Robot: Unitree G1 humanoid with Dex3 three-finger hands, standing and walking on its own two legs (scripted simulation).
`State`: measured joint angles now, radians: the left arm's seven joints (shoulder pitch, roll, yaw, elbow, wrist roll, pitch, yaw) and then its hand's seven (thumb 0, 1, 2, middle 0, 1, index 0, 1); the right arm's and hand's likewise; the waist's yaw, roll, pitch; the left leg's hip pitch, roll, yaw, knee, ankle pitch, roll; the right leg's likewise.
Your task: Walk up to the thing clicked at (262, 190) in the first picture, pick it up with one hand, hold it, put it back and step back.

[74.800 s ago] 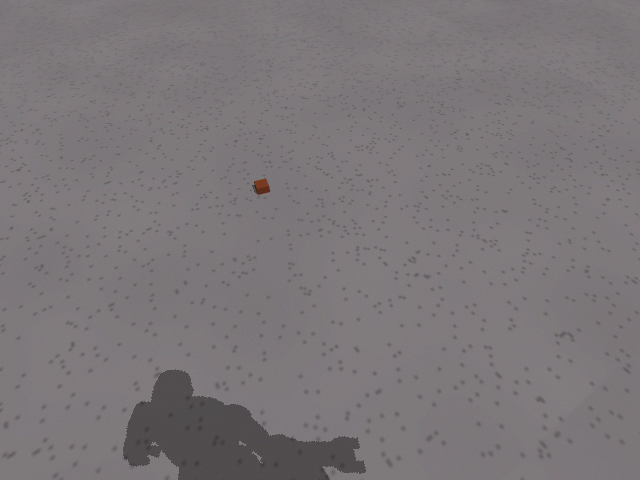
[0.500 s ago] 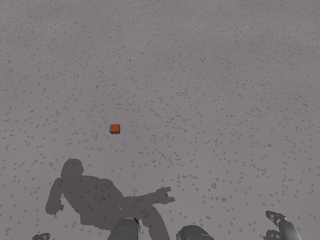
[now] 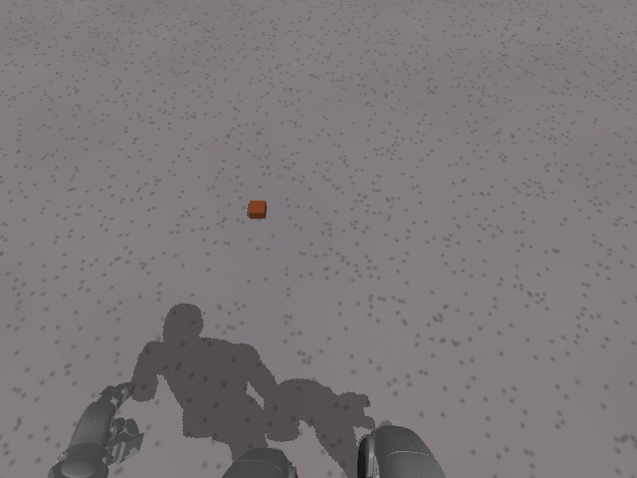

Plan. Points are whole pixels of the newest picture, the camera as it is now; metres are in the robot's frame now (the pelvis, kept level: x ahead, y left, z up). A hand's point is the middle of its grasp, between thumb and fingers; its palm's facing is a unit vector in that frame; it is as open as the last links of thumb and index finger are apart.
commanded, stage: step back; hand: left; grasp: from above
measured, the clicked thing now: (257, 209) +0.99 +0.29 -0.73
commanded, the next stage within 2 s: stand in 1.28 s
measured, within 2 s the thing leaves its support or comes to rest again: neither
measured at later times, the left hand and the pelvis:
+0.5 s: hand out of the picture -0.09 +0.26 -0.12, palm faces -0.01 -0.89 -0.46, open 7.4 cm; pelvis -0.12 -0.02 +0.01, yaw -3 degrees
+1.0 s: hand out of the picture +0.00 +0.26 -0.13, palm faces -0.03 -0.92 -0.39, open 7.4 cm; pelvis -0.10 +0.00 +0.01, yaw -1 degrees
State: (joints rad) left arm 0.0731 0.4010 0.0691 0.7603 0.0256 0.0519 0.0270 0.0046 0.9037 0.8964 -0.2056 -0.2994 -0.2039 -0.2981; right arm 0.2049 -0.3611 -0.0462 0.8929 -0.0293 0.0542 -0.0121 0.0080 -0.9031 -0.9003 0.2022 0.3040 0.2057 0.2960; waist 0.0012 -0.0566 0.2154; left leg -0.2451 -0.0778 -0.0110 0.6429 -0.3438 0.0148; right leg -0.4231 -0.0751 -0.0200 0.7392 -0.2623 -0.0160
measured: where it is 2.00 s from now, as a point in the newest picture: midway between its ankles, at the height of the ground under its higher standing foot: outside the picture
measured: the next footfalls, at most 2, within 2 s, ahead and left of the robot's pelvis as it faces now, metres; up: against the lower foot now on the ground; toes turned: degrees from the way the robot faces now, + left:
right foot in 0.28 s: -0.11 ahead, -0.13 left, +0.00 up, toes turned -2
left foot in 0.64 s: -0.05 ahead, +0.14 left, +0.00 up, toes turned +0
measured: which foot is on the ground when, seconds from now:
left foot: down 0.00-0.30, up 0.32-0.62, down 0.64-1.00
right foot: down 0.00-0.00, up 0.02-0.26, down 0.28-0.68, up 0.70-0.96, down 0.98-1.00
